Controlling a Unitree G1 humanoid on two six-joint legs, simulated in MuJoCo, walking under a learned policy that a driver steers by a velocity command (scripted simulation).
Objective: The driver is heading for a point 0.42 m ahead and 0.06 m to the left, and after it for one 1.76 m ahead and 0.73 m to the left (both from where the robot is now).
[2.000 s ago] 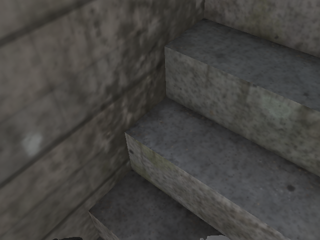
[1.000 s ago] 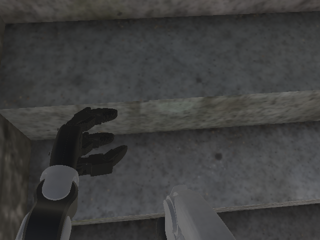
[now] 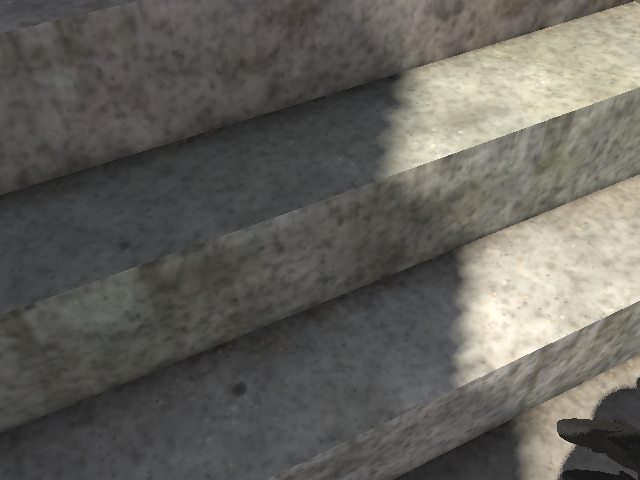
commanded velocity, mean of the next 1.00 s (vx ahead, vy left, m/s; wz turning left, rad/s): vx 0.30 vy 0.00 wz -0.01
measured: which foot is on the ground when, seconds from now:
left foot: up 0.00-0.88, down 0.90-0.94, up 0.96-1.00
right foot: down 0.00-0.90, up 0.92-1.00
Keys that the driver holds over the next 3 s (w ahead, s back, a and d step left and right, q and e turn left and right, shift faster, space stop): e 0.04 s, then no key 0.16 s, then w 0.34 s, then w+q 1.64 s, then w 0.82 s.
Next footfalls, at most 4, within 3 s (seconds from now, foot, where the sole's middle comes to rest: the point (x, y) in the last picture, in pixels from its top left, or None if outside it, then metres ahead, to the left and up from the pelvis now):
0.90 left None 0.34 -0.03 -0.46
1.02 left None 0.30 -0.01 -0.52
1.26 right None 0.41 -0.29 -0.52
1.68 left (358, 375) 0.51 0.00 -0.30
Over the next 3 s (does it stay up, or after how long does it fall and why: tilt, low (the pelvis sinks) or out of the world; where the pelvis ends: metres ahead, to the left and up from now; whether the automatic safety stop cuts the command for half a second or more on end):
stays up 0.78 0.16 0.73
